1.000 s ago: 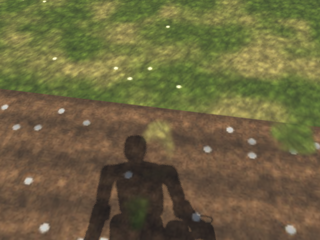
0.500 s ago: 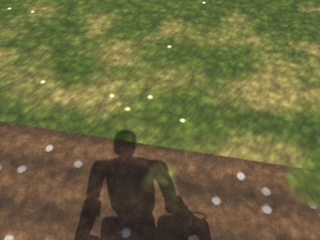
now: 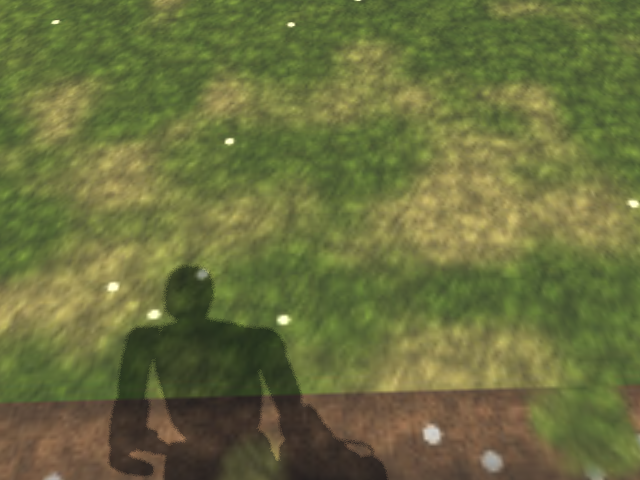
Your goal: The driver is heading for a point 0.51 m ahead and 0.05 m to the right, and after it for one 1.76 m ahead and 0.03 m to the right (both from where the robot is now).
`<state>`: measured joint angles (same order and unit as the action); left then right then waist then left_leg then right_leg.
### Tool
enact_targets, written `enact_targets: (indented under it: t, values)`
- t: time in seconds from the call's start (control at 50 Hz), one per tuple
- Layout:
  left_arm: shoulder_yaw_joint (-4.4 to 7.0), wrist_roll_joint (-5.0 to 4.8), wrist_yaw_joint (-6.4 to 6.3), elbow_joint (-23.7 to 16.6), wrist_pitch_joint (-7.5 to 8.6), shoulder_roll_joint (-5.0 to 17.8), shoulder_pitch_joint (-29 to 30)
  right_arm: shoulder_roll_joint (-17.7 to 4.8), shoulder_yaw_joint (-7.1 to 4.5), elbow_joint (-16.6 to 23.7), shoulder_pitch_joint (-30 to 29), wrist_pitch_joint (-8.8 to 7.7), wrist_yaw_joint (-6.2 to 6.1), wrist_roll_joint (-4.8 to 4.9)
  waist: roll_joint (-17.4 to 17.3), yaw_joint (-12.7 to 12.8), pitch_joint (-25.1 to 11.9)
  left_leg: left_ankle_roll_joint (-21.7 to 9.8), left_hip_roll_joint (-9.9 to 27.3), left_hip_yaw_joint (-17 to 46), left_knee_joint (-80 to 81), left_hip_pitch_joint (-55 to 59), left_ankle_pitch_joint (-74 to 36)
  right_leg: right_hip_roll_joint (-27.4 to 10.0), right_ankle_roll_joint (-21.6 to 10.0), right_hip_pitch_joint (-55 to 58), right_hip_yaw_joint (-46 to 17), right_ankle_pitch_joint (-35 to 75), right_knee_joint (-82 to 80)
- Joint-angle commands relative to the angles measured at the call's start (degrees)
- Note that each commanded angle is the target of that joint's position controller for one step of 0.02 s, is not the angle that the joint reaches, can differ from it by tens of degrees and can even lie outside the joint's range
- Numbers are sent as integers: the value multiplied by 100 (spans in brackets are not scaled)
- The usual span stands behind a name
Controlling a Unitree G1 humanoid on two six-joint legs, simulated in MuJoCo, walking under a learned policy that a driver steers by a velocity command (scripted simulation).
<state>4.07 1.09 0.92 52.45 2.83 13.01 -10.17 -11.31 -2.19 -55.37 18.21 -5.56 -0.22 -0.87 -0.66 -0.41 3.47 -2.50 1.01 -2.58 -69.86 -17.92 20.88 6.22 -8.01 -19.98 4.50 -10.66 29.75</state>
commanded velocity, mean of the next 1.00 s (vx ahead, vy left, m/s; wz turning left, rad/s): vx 0.35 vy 0.00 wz -0.28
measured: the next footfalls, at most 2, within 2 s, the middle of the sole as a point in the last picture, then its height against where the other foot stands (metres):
left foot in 0.46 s outside the picture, level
right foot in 0.90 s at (405, 467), level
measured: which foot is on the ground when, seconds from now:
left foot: up 0.00-0.44, down 0.46-1.00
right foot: down 0.00-0.46, up 0.48-0.88, down 0.90-1.00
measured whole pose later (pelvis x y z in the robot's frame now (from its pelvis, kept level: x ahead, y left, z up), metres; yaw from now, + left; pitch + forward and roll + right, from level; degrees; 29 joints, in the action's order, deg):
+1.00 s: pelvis +0.42 -0.02 +0.01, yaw -15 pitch -1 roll +1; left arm -0.4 0.7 -1.2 53.2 1.4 10.5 -9.9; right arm -11.3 0.2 -54.9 18.3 -1.6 -1.1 -0.7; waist -1.1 -2.2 1.4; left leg -1.9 -1.7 -3.0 -24.9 -6.4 17.7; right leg 1.5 -2.5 -15.9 0.7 -10.6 27.1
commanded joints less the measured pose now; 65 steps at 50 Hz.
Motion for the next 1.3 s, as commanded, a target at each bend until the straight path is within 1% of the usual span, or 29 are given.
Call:
enact_targets:
  t: [0.02, 0.08, 0.12, 0.22, 0.34, 0.38, 0.4, 0.42, 0.44, 0.46, 0.48, 0.5, 0.52, 0.54, 0.58, 0.62, 0.68, 0.74, 0.84, 0.88, 0.9, 0.92, 0.94, 0.96, 0.98, 1.02, 1.04, 1.1, 1.3]
  values:
    - [115, -99, -78, -99, 53, 516, -511, -610, -127, 572, -37, 2, 23, -126, -89, -65, -324, 137, 487, 482, 104, -1573, -398, -1687, -925, 1346, -2294, 1706, -1675]
    - [143, -140, -90, -60, 174, 742, -794, -485, -116, 724, -155, 259, 80, -199, 75, -148, -332, 368, 475, 329, 674, -1504, -484, -1416, -884, 1064, -1949, 2213, -1758]
    - [168, -140, -93, -68, 169, 859, -1014, -517, -114, 950, -666, 316, 99, -198, 186, -29, -197, 489, 488, 242, 1147, -1793, -925, -1297, -776, 1022, -1919, 2091, -1867]
    - [163, -127, -98, -78, 112, 876, -1644, -599, -89, 1411, -1771, 343, 135, -150, 380, 392, -153, 551, 341, 243, 2251, -2303, -1866, -1188, -423, 1639, -2096, 2280, -1731]
    - [136, -31, -191, -105, 96, 891, -2030, -613, 29, 1832, -2600, 234, 190, -93, 501, 653, -62, 337, 61, 161, 3398, -2211, -1950, -1344, -432, 2427, -2299, 2879, -1371]
    - [123, -21, -230, -136, 126, 926, -1863, -688, 20, 1809, -2295, 175, 185, -84, 564, 442, -85, 129, -30, 166, 3861, -1440, -1829, -1430, -264, 2348, -2276, 3290, -1223]
    - [128, -20, -228, -166, 153, 998, -1710, -795, -24, 1692, -1880, 149, 152, -81, 599, 244, -211, 6, -172, 120, 4013, -779, -1620, -1410, -148, 2247, -2204, 3958, -940]
    - [138, -9, -205, -168, 178, 1070, -1632, -945, -93, 1489, -1244, 112, 95, -68, 564, -14, -515, -113, -346, 44, 4150, -26, -1447, -1301, -57, 2251, -2107, 4624, -297]
    - [132, -25, -163, -178, 207, 1083, -1527, -1078, -155, 1273, -429, 50, 25, -82, 380, -430, -948, -268, -191, 134, 4434, 1054, -1682, -1044, 45, 1933, -1860, 4420, 710]
    - [43, -57, -125, -354, 241, 768, -1595, -1456, -240, 1196, 466, 12, -71, -209, -147, -693, -1717, -544, 1011, 1410, 4366, 2405, -1083, -748, 123, 1051, -1646, 2635, 2226]
    - [-19, -276, -111, -283, 189, 321, -2616, -1977, -398, 1074, 632, 81, -35, -259, -1686, -239, -2332, -1475, 2438, 4160, 4898, 3683, -1086, 296, 383, -673, -1057, -1799, 4078]
    - [26, -45, -172, -164, 135, 809, -2333, -1442, -318, 1150, 207, 156, 28, -84, -642, -138, -1646, -1408, 2276, 4494, 5264, 2946, -827, -71, 329, -1232, -1229, -1721, 4519]
    - [34, -5, -156, -256, 119, 784, -1726, -1015, -204, 1246, -339, 139, 42, -24, -104, -42, -757, -1302, 2037, 3410, 5301, 2010, -1700, -250, 382, -1200, -1232, -1234, 4396]
    - [1, 4, -147, -331, 117, 672, -1417, -781, -129, 1216, -523, 98, 62, -52, 136, 18, -484, -1182, 1772, 2631, 5300, 1531, -3076, -378, 428, -1071, -1191, -1054, 4168]
    - [-8, 65, -100, -356, 9, 587, -1363, -625, -45, 999, -357, 4, 49, 1, -271, 165, -465, -944, 1350, 1540, 5305, 1150, -5021, -517, 543, -719, -1099, -1051, 3702]
    - [-29, 72, -71, -308, -81, 477, -1449, -671, -24, 848, -206, -88, 77, 32, -467, 264, -635, -924, 1201, 1099, 5308, 1084, -5932, -403, 634, -506, -991, -984, 3411]
    - [-91, 66, -46, -331, -149, 349, -1209, -795, -5, 735, -186, -67, 54, 14, -509, 345, -712, -930, 1069, 639, 5352, 992, -6218, -443, 745, -494, -769, -655, 2674]
    - [-219, 46, -49, -399, -176, 198, -648, -812, 27, 620, -107, 31, 35, 17, -660, 199, -687, -780, 856, 296, 5332, 799, -5992, -566, 780, -106, -429, -119, 1557]
    - [-281, 1, -159, -333, -158, 280, -265, -832, 41, 395, 178, 167, 4, 26, -600, 20, -601, -750, 1025, 582, 5058, 904, -4870, -580, 678, 418, -342, 88, 474]
    - [-306, 35, -209, -226, -89, 267, -367, -782, 65, 360, 96, 218, -35, 61, -336, 163, -452, -520, 936, 693, 4790, 652, -3683, -663, 561, 1080, -459, 776, -670]
    - [-263, 67, -252, -157, -37, 520, -509, -707, 90, 359, 260, 215, -49, 20, 7, 118, -573, -297, 766, 696, 4622, 420, -2700, -1144, 501, 1652, -971, 1764, -865]
    - [-210, 65, -278, -135, -16, 859, -606, -552, 111, 340, 749, 225, -52, -15, 539, -181, -731, -144, 418, 494, 4463, 122, -983, -1910, 252, 2133, -1621, 3356, -566]
    - [-249, -73, -273, -95, -71, 694, -397, -220, 202, 84, 1180, 323, -91, 73, 859, -272, -811, -79, 142, 271, 4599, 374, 76, -2168, -244, 1781, -1782, 3299, -591]
    - [-302, -87, -244, -129, -91, 457, -189, -387, 182, -6, 1006, 415, -140, 34, 699, -206, -527, -16, 114, 274, 4797, 659, -33, -1979, -195, 1263, -1797, 2510, -758]
    - [-318, -71, -225, -135, -104, 398, -5, -515, 142, 10, 747, 463, -145, 6, 665, -180, -269, 3, 102, 336, 4890, 740, -320, -1658, -4, 964, -1614, 1819, -872]
    - [-325, -62, -264, 8, -111, 395, -110, -595, 114, -16, 506, 513, -116, 10, 602, -105, -161, 11, 228, 433, 4973, 889, -837, -1336, 208, 879, -1368, 1463, -964]
    - [-312, -93, -284, 106, -108, 418, -207, -526, 136, -74, 529, 514, -114, 16, 513, -96, -197, 18, 283, 457, 5010, 920, -960, -1268, 254, 987, -1298, 1477, -948]
    - [-297, -112, -297, 268, -99, 403, -292, -457, 161, -246, 497, 497, -156, 31, 198, -50, -286, 52, 342, 478, 5092, 945, -1085, -1256, 255, 1305, -1257, 1806, -877]
    - [-306, -99, -326, 753, -163, 339, -448, -350, 207, -639, 405, 571, -220, 23, 51, -18, -104, 55, 411, 492, 5159, 1042, -1020, -1168, 301, 1235, -1216, 1380, -1071]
